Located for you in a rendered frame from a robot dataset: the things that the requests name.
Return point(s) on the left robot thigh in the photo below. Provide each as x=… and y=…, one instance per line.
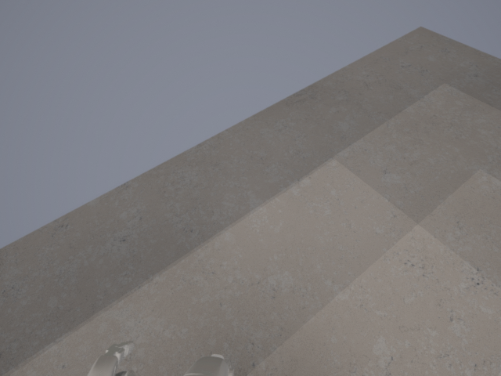
x=210, y=366

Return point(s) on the left robot hand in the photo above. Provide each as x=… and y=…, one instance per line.
x=107, y=365

